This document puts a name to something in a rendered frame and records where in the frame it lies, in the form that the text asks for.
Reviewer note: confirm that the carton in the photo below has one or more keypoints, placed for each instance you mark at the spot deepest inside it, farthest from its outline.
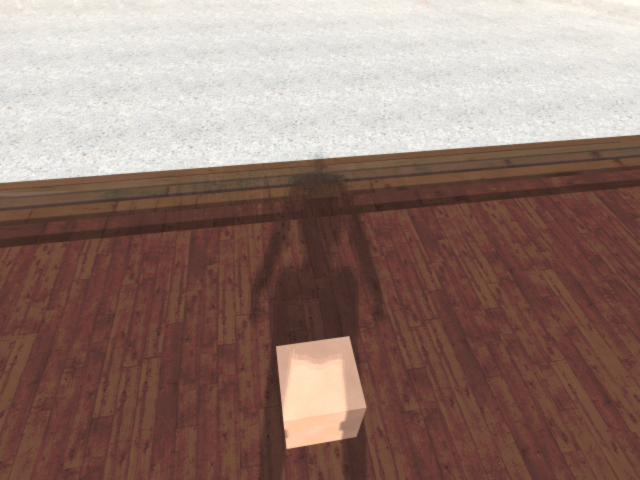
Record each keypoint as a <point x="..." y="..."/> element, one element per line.
<point x="321" y="393"/>

